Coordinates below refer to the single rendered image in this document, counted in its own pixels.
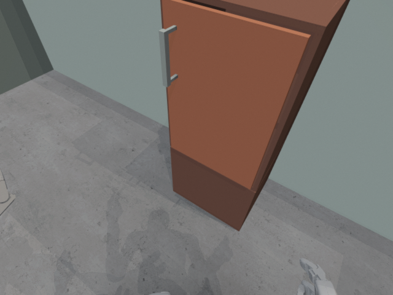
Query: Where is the robot right hand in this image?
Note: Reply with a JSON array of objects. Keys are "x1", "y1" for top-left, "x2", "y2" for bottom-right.
[{"x1": 297, "y1": 258, "x2": 338, "y2": 295}]

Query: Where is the cupboard door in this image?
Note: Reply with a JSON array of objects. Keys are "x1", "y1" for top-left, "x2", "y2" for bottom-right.
[{"x1": 162, "y1": 0, "x2": 311, "y2": 189}]

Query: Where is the robot left hand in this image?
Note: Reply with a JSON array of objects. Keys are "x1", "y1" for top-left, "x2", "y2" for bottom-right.
[{"x1": 0, "y1": 169, "x2": 16, "y2": 215}]

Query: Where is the handle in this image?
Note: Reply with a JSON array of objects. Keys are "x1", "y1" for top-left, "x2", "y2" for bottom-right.
[{"x1": 158, "y1": 25, "x2": 178, "y2": 87}]

